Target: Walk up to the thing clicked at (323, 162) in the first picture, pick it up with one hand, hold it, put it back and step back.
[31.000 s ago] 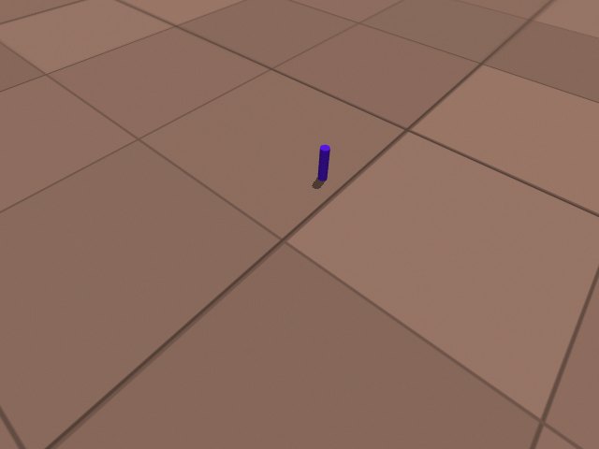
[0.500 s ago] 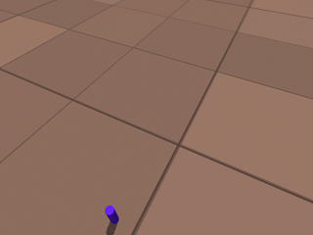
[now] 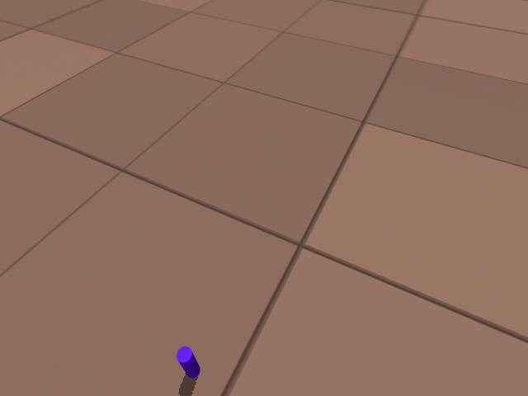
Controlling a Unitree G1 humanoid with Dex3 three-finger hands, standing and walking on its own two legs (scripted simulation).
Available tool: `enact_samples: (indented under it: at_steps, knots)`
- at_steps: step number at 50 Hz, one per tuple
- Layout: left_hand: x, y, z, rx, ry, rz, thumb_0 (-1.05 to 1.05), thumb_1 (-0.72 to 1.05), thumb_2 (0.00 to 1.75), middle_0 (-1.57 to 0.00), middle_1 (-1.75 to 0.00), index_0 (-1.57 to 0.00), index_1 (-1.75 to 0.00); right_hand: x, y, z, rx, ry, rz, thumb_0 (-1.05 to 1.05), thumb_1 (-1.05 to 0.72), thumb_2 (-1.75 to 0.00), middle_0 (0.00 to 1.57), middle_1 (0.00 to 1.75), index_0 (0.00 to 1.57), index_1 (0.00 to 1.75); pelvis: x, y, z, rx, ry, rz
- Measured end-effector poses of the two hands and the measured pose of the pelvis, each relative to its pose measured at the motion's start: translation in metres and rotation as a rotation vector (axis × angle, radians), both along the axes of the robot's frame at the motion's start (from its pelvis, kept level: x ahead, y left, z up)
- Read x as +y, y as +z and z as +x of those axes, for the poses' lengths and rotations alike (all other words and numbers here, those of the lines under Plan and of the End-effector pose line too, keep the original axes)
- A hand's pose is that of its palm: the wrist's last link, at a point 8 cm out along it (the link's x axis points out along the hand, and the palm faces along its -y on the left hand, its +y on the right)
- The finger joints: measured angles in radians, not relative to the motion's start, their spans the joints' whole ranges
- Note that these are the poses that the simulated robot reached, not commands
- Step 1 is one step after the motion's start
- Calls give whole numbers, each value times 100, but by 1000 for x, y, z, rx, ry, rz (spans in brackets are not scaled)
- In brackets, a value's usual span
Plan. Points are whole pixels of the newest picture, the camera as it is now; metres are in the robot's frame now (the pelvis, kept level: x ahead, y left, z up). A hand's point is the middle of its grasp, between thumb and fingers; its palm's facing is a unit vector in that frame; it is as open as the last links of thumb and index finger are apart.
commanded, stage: step back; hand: left
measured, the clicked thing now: (189, 363) +0.35 +0.25 -0.69
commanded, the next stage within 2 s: none
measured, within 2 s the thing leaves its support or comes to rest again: neither
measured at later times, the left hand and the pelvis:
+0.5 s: hand out of the picture +0.06 +0.30 -0.18, palm faces -0.04 -0.94 -0.35, open 7.4 cm; pelvis -0.08 +0.05 -0.02, yaw +0 degrees
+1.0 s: hand out of the picture -0.07 +0.29 -0.15, palm faces -0.04 -0.91 -0.42, open 7.4 cm; pelvis -0.19 +0.03 -0.02, yaw -3 degrees
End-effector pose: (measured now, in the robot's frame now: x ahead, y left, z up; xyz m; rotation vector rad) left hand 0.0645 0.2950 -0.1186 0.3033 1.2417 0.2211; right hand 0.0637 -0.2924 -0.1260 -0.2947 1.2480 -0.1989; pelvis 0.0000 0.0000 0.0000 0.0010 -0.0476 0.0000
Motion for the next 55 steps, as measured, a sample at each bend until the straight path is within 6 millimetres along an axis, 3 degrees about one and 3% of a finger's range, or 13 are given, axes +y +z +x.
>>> enact_samples:
  at_steps: [7,11,16,22,31,38,43,48,55]
  knots:
    - [15,-6,-10,2,4,31,1,91,89,-20,-30,-20,-30,-11,-5,-10,18,-6,-23,1,-90,-90,20,30,20,30,3,-10,-27,17,9,-12]
    - [28,-13,-12,-7,-17,41,1,91,89,-20,-30,-20,-30,-13,-7,-23,31,-5,-58,1,-90,-90,20,30,20,30,14,-18,-41,17,8,-15]
    - [51,-28,0,-65,-42,36,1,91,89,-20,-30,-20,-30,0,-6,-54,45,-17,-101,1,-90,-90,20,30,20,30,35,-31,-54,36,17,-20]
    - [52,-26,1,-105,-53,15,1,91,89,-20,-30,-20,-30,22,7,-92,100,-12,-115,1,-90,-90,20,30,20,30,43,-20,-74,33,14,-23]
    - [50,-23,-48,-31,-105,27,1,91,89,-20,-30,-20,-30,33,-2,-99,-39,-42,-83,1,-90,-90,20,30,21,30,48,-21,-104,19,-47,0]
    - [41,-14,-86,-47,-116,74,1,91,89,-20,-30,-20,-30,21,-24,-115,-108,-46,-30,1,-90,-90,20,30,21,30,35,-32,-138,-9,-78,-10]
    - [34,2,-120,-70,-99,76,1,91,89,-20,-30,-20,-30,14,-16,-136,-97,-46,-14,1,-90,-90,20,30,21,30,26,-22,-159,-8,-78,28]
    - [34,13,-137,-108,-86,79,1,91,89,-21,-30,-20,-30,5,-6,-166,-68,-16,-49,1,-90,-90,20,30,21,30,28,-15,-183,24,-58,40]
    - [46,-3,-165,-167,-93,52,1,90,89,-21,-30,-20,-30,11,-8,-209,-30,33,-107,1,-90,-90,20,30,20,30,42,-27,-229,20,-1,3]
